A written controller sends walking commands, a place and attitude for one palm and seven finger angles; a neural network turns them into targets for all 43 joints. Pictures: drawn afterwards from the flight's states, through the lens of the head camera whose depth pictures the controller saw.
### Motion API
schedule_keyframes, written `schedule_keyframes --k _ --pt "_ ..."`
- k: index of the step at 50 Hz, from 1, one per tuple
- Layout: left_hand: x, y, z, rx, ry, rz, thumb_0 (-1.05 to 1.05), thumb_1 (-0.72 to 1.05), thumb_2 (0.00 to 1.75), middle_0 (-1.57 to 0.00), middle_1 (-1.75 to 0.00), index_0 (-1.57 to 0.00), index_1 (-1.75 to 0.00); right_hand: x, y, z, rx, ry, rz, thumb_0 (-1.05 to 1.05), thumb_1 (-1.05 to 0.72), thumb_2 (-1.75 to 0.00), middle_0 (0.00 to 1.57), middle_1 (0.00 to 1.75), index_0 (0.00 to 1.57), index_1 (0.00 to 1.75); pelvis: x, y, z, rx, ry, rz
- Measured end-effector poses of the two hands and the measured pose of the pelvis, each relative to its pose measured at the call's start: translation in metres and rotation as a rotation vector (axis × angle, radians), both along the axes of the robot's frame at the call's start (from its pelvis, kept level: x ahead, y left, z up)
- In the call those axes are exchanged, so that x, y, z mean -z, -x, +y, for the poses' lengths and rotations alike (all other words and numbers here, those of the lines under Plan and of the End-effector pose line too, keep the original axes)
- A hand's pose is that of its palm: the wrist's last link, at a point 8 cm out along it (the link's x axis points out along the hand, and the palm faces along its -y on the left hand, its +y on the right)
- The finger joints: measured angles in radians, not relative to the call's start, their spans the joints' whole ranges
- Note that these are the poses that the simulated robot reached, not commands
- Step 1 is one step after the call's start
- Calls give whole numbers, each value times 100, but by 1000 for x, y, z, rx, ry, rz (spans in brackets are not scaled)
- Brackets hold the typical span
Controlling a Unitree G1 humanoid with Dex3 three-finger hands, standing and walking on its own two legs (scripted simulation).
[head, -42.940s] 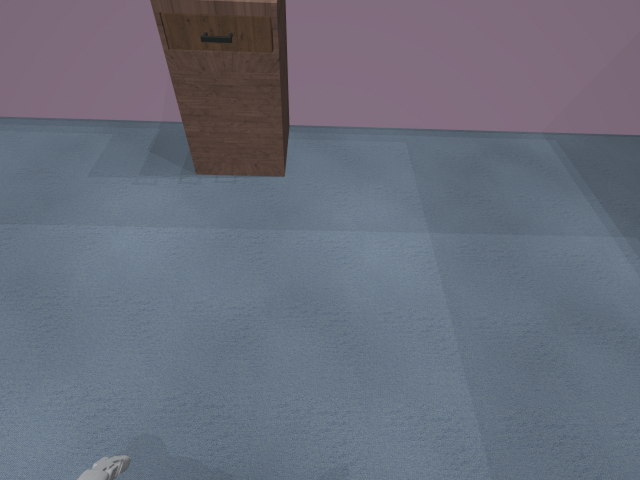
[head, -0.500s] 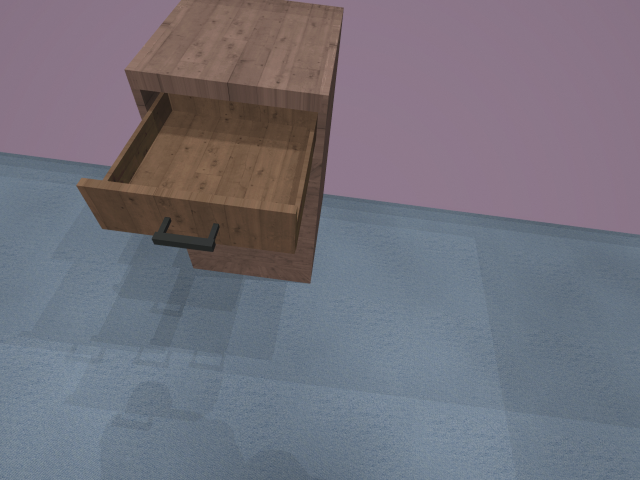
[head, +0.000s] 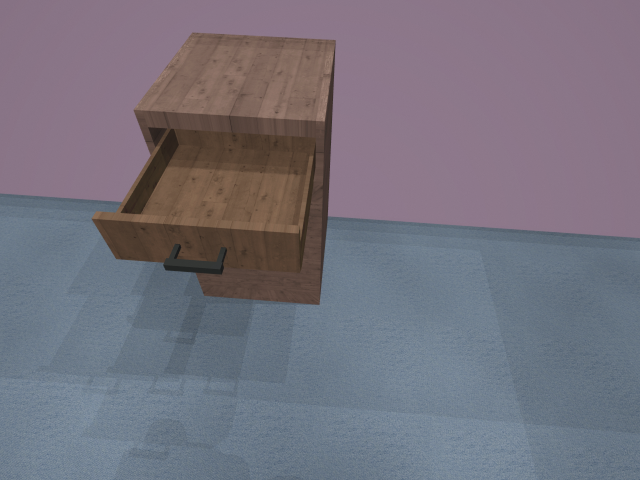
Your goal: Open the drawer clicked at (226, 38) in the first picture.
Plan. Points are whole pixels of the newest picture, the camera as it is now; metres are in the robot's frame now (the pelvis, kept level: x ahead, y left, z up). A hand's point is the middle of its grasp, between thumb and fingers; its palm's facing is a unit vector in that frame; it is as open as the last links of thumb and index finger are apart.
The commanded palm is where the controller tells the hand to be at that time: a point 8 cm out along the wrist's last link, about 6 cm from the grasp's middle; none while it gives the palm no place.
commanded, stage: let the arm hang, fingers relaxed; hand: left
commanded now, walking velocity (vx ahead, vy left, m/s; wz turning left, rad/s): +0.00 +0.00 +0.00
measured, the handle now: (196, 258) +0.51 +0.26 -0.11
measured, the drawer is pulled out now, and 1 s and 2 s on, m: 0.30 0.30 0.30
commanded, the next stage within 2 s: look to check the result in 0.14 s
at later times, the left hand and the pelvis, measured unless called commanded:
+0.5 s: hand out of the picture -0.01 +0.16 -0.18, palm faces +0.05 -0.98 -0.17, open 7.4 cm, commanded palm none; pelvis +0.01 +0.00 +0.00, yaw +0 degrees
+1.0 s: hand out of the picture +0.01 +0.16 -0.18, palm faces +0.05 -0.98 -0.18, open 7.4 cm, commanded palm none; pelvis +0.01 -0.01 +0.00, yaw +0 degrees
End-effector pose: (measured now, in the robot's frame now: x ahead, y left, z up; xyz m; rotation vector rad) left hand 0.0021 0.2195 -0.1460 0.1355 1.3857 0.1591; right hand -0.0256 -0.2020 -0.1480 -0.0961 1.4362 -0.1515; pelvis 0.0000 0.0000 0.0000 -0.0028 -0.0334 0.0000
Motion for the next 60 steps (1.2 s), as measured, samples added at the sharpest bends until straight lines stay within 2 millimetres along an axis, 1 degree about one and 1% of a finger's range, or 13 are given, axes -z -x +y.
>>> schedule_keyframes --k 8,17,28,40,47,60 --pt "2 15 -7 -16 20 45 0 91 90 -19 -30 -20 -30 -1 12 2 11 2 39 1 -91 -90 19 30 20 30 0 -1 1 -1 0 2" --pt "3 22 -12 -26 27 73 0 90 90 -19 -30 -20 -30 0 11 4 14 0 45 1 -91 -90 19 30 20 30 0 -4 0 -2 0 7" --pt "2 14 -13 -29 20 59 0 90 90 -19 -30 -20 -30 1 -2 3 11 -6 25 1 -91 -90 19 30 20 30 1 -9 -2 -3 -1 11" --pt "2 4 -14 -25 14 39 0 91 90 -19 -30 -20 -30 1 -12 -2 10 3 9 1 -91 -90 19 30 20 30 1 -14 -5 -3 -1 9" --pt "2 2 -14 -24 12 39 0 91 90 -19 -30 -20 -30 1 -13 -5 10 5 11 1 -91 -90 19 30 20 30 0 -15 -6 -3 -1 7" --pt "2 3 -17 -21 16 49 0 91 90 -19 -30 -20 -30 0 -6 -6 16 3 35 1 -91 -90 19 30 20 30 0 -14 -8 -1 -1 8"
